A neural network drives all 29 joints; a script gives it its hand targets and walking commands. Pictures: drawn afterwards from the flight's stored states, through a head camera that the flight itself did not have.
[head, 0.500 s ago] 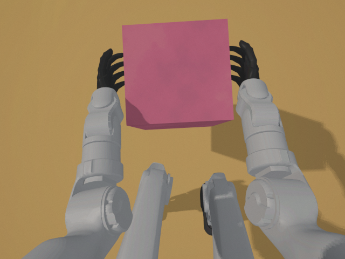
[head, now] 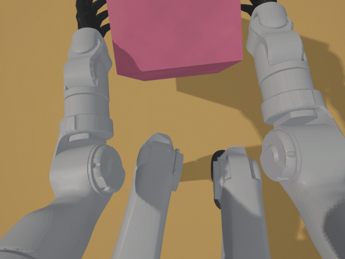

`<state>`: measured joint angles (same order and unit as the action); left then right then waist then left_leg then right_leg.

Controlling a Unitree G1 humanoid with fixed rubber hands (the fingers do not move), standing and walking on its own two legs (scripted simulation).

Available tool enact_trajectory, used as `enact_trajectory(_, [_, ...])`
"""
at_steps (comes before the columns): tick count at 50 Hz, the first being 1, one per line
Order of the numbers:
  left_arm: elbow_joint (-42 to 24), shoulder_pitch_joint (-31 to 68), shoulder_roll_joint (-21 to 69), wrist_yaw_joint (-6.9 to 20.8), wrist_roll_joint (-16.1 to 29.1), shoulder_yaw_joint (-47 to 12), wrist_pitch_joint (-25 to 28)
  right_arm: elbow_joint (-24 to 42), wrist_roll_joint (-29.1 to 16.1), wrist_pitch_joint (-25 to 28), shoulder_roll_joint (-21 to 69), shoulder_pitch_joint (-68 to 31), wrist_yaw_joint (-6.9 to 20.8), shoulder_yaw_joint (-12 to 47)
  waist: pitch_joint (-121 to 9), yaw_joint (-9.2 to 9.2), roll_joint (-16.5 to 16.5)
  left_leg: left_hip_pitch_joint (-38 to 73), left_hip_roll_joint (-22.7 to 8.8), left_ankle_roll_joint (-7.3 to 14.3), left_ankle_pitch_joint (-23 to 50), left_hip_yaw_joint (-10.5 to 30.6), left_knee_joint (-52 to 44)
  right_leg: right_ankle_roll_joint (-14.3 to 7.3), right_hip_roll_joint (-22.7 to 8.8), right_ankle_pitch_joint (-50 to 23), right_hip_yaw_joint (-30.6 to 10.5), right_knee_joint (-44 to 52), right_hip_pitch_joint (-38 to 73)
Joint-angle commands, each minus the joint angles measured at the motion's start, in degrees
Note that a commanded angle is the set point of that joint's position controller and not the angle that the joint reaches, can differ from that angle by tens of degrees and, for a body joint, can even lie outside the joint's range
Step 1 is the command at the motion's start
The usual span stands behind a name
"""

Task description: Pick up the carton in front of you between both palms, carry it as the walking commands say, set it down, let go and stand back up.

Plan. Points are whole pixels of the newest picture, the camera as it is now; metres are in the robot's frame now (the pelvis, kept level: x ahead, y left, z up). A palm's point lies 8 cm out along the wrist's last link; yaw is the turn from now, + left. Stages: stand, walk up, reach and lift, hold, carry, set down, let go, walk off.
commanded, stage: set down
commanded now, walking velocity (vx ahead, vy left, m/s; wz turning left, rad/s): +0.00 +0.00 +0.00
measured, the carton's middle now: (175, 26) +0.54 +0.10 -0.23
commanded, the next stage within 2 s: none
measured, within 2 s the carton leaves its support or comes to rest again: rests again in 0.54 s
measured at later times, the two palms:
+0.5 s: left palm (106, 34) +0.51 +0.24 -0.22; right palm (249, 11) +0.58 -0.05 -0.22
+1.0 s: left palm (107, 41) +0.49 +0.24 -0.23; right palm (249, 15) +0.58 -0.06 -0.23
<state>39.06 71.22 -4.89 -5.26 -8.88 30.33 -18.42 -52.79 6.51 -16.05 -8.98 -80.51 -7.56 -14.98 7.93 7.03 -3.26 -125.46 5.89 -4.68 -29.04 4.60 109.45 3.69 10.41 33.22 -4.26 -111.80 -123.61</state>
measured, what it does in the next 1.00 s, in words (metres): lowers itself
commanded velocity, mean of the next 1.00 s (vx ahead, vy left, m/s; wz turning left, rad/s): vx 0.00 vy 0.00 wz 0.00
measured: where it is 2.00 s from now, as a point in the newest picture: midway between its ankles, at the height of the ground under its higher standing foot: (188, 181)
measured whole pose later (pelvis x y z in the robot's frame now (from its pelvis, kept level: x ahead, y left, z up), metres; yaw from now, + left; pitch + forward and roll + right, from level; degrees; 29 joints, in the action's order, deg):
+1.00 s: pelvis +0.00 -0.01 -0.06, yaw +1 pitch +35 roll +3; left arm 49.5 79.5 -10.5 2.1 -7.6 31.8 -13.7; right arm -66.5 3.4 -11.8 -16.1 -93.3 -3.1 -10.4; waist 24.6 8.4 -2.8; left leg -125.8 2.4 -4.1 -32.7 1.7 123.4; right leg 1.4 9.6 36.6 -2.3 -127.2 -125.3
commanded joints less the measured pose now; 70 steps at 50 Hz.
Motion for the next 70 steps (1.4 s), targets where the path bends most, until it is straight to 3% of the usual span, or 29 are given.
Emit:
enact_trajectory(1, [-4.03,42.66,43.55,15.81,9.63,-27.93,2.87,4.70,-7.74,2.62,50.23,-35.59,11.17,20.53,-75.12,5.81,-3.06,41.94,0.64,0.22,23.24,-11.57,-4.49,-1.80,1.01,-17.06,7.72,5.93,34.31])
enact_trajectory(10, [-5.70,48.94,40.15,15.87,13.96,-29.62,4.42,5.20,-11.38,3.96,47.38,-40.55,10.94,23.70,-73.56,7.63,-4.94,38.13,-0.04,0.55,26.93,-11.32,1.23,-2.54,0.33,-21.01,7.10,-1.24,35.13])
enact_trajectory(17, [-4.10,45.94,39.78,15.77,15.95,-30.27,5.27,6.96,-13.49,5.00,49.89,-39.13,10.94,26.91,-72.85,8.47,-7.01,42.56,0.02,1.98,34.93,-9.72,4.41,-2.18,0.51,-25.55,7.13,-3.69,31.00])
enact_trajectory(29, [0.72,45.62,36.44,17.03,11.79,-25.23,6.01,-1.20,-11.77,5.68,45.65,-37.32,12.17,21.52,-55.48,7.95,-5.46,30.91,-0.73,2.54,24.10,-9.63,5.47,-3.37,0.47,-17.84,5.81,-3.81,23.27])
enact_trajectory(45, [9.05,40.58,29.60,17.95,5.90,-17.39,5.29,-10.91,-6.73,4.61,34.38,-33.52,13.95,14.23,-34.40,5.36,-4.85,21.94,-1.24,3.60,11.07,-8.34,6.05,-4.52,-0.69,-6.82,4.79,-3.53,16.91])
enact_trajectory(54, [13.21,36.31,24.32,17.47,2.43,-12.34,4.72,-13.96,-4.16,3.74,28.35,-30.74,14.32,11.44,-26.39,4.44,-4.75,19.60,-1.35,4.11,6.26,-7.90,6.42,-4.51,-1.26,-3.16,3.93,-3.47,15.30])
enact_trajectory(62, [15.09,32.94,23.05,17.74,1.18,-9.14,5.07,-13.53,-2.58,3.92,25.45,-29.30,14.61,10.83,-25.12,4.37,-5.10,19.36,-1.64,4.03,7.49,-8.07,7.58,-3.99,-1.84,-5.75,3.25,-4.35,17.72])
enact_trajectory(64, [15.41,31.51,20.35,16.91,1.10,-7.92,5.79,-12.91,-2.47,4.46,22.48,-28.93,13.86,10.80,-26.21,4.87,-5.28,20.15,-1.93,3.61,8.80,-8.50,7.84,-3.51,-2.25,-7.40,3.09,-4.70,19.27])
enact_trajectory(66, [16.13,26.94,8.65,13.76,0.77,-3.35,7.62,-11.68,-2.05,5.57,10.14,-26.97,10.94,9.08,-28.18,5.28,-5.08,22.19,-2.60,2.72,11.00,-9.03,8.02,-2.77,-3.13,-9.31,2.90,-4.77,21.90])
enact_trajectory(69, [17.55,21.85,-17.59,5.88,2.25,1.03,12.39,-9.75,-3.98,7.94,-14.95,-24.94,4.25,9.00,-35.11,6.16,-3.87,25.64,-3.81,1.41,15.40,-9.14,8.63,-1.47,-4.62,-13.51,1.99,-5.56,26.62])
enact_trajectory(70, [17.62,23.09,-20.10,3.96,4.07,0.24,13.86,-8.46,-5.60,8.50,-17.69,-26.99,2.92,9.75,-38.52,6.49,-3.55,26.76,-3.99,1.34,17.91,-8.98,8.90,-1.17,-4.97,-15.50,1.67,-6.09,27.61])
